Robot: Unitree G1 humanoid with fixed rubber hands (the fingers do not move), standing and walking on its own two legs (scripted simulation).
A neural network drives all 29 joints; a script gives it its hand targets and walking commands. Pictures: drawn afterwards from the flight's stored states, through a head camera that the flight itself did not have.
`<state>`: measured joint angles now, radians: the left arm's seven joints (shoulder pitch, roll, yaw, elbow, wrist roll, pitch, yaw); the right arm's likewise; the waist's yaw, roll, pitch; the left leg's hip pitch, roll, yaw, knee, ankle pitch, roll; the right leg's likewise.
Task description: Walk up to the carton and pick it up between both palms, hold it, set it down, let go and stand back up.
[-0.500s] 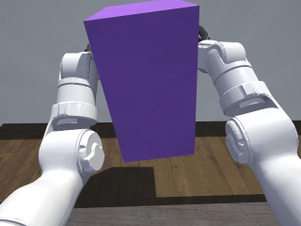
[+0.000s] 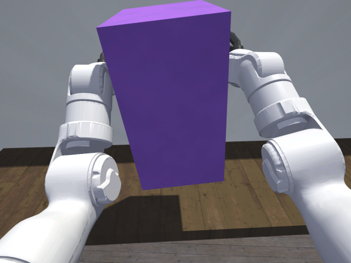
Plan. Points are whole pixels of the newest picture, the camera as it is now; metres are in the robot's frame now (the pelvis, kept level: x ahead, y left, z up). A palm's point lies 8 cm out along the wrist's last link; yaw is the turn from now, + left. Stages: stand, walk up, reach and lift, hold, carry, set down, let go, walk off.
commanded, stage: set down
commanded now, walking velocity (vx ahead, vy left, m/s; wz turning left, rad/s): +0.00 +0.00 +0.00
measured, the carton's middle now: (172, 93) +0.34 -0.01 +0.31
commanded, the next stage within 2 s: none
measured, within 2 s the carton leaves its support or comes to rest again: neither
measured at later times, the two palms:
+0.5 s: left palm (102, 73) +0.40 +0.13 +0.34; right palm (222, 72) +0.38 -0.12 +0.34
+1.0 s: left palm (113, 95) +0.42 +0.12 +0.28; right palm (222, 87) +0.39 -0.13 +0.31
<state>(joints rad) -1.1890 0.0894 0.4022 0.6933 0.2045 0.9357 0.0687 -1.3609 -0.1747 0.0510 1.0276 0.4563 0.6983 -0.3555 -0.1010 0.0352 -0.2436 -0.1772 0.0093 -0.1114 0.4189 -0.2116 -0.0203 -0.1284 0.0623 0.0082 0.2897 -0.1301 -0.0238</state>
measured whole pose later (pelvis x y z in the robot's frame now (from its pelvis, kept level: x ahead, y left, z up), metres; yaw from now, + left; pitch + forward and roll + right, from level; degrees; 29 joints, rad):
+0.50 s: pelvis +0.00 -0.01 +0.00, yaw +1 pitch -7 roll -1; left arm -1.25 0.14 0.48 0.83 0.33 0.71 -0.02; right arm -1.33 -0.06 -0.12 1.11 0.29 0.42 -0.32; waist -0.14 -0.05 -0.10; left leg -0.04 0.01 -0.12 0.35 -0.19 -0.03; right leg 0.00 0.06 -0.01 0.25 -0.14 -0.03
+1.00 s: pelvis +0.01 +0.01 +0.00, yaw +0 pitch -5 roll -1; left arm -1.09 0.06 0.38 0.69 0.27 0.67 0.08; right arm -1.21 -0.09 -0.06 1.03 0.33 0.37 -0.27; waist -0.15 -0.05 -0.10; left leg -0.09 -0.01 -0.09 0.37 -0.21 0.00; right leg -0.05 0.04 0.01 0.26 -0.14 -0.01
